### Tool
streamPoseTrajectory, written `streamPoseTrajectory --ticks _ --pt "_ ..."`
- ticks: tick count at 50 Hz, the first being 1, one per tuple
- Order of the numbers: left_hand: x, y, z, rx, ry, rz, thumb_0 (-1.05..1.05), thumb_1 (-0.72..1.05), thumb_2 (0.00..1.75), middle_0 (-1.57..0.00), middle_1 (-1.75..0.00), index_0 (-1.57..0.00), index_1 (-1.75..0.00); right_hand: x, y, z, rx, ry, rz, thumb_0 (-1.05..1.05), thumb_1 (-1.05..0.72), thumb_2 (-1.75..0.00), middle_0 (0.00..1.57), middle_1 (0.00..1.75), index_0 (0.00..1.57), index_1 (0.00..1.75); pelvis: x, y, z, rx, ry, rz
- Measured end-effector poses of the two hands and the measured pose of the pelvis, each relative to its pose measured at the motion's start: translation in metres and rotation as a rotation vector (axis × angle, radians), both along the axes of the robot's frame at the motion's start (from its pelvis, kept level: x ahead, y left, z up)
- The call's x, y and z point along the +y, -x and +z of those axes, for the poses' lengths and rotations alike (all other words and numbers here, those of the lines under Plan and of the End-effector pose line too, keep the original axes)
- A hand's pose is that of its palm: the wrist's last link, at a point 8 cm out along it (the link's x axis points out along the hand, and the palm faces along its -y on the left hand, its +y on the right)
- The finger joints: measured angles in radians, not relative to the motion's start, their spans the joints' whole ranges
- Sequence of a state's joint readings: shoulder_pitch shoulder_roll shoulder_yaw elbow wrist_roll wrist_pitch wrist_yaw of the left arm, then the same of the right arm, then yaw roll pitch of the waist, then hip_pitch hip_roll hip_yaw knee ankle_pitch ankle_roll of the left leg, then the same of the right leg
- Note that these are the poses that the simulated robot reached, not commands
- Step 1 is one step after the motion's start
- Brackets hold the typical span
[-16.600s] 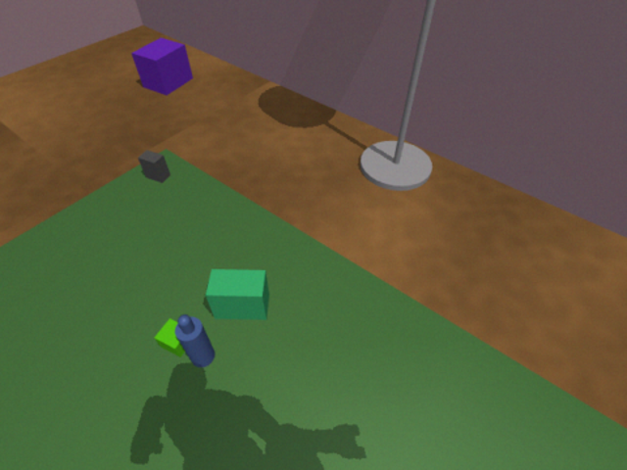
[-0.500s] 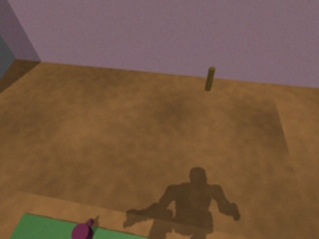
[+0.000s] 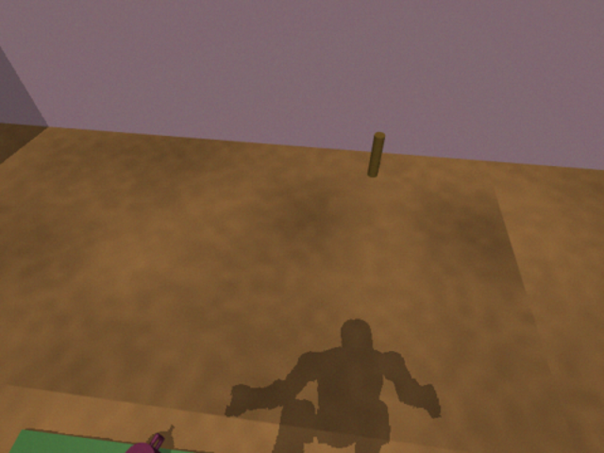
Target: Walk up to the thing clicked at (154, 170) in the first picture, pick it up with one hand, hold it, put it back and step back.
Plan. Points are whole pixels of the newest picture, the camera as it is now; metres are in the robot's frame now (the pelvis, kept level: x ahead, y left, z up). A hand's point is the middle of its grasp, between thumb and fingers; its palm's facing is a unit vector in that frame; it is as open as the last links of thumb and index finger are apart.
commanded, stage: walk up
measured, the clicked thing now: out of the picture -0.07 -1.04 -0.72
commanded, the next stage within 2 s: stand in 0.06 s
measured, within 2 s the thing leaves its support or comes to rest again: neither
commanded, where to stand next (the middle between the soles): +0.04 +0.01 m, yaw +1 degrees
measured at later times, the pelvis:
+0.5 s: pelvis -0.01 -0.01 +0.00, yaw +1 degrees
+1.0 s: pelvis -0.01 -0.01 +0.00, yaw +1 degrees
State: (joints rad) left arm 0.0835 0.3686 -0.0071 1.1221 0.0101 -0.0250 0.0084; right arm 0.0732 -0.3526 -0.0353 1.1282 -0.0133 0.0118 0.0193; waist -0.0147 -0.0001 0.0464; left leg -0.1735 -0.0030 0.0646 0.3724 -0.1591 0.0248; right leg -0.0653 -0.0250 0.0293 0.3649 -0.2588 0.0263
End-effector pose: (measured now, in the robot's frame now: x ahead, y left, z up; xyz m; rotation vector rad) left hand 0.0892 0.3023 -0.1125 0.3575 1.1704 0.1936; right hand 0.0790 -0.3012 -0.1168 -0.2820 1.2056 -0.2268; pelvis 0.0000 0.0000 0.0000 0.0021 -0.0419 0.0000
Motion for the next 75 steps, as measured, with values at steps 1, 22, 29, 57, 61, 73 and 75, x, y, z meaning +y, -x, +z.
streamPoseTrajectory --ticks 1,22,29,57,61,73,75 --pt "0.001 0.002 0.000 0.005 -0.002 0.002 0.00 0.91 0.90 -0.20 -0.30 -0.20 -0.30 0.000 0.001 -0.001 0.003 -0.002 -0.001 0.01 -0.90 -0.89 0.20 0.30 0.20 0.30 0.000 0.000 0.000 0.000 0.000 0.000" --pt "-0.017 0.030 -0.008 0.051 0.052 0.044 0.00 0.91 0.90 -0.20 -0.30 -0.20 -0.30 -0.001 -0.001 0.005 -0.015 0.006 0.025 0.01 -0.90 -0.89 0.20 0.30 0.20 0.30 -0.008 0.007 0.003 -0.008 0.005 0.008" --pt "-0.019 0.036 -0.008 0.052 0.054 0.044 0.00 0.91 0.90 -0.20 -0.30 -0.20 -0.30 -0.006 0.005 0.007 -0.011 0.014 0.023 0.01 -0.90 -0.89 0.20 0.30 0.20 0.30 -0.009 0.010 0.004 -0.008 0.006 0.010" --pt "-0.012 0.029 -0.007 0.057 0.046 0.047 0.00 0.91 0.90 -0.20 -0.30 -0.20 -0.30 -0.002 0.008 0.003 0.030 0.014 0.032 0.01 -0.90 -0.89 0.20 0.30 0.20 0.30 -0.006 0.002 0.004 0.003 0.005 0.012" --pt "-0.011 0.026 -0.007 0.052 0.045 0.046 0.00 0.91 0.90 -0.20 -0.30 -0.20 -0.30 -0.001 0.003 0.004 0.019 0.015 0.035 0.01 -0.90 -0.89 0.20 0.30 0.20 0.30 -0.006 0.000 0.004 0.003 0.004 0.012" --pt "-0.009 0.027 -0.007 0.054 0.044 0.050 0.00 0.91 0.90 -0.20 -0.30 -0.20 -0.30 0.000 -0.005 0.006 0.008 0.020 0.044 0.01 -0.90 -0.89 0.20 0.30 0.20 0.30 -0.005 -0.002 0.004 0.003 0.004 0.014" --pt "-0.009 0.027 -0.007 0.055 0.044 0.051 0.00 0.91 0.90 -0.20 -0.30 -0.20 -0.30 0.000 -0.005 0.006 0.008 0.020 0.044 0.01 -0.90 -0.89 0.20 0.30 0.20 0.30 -0.004 -0.003 0.004 0.003 0.004 0.014"
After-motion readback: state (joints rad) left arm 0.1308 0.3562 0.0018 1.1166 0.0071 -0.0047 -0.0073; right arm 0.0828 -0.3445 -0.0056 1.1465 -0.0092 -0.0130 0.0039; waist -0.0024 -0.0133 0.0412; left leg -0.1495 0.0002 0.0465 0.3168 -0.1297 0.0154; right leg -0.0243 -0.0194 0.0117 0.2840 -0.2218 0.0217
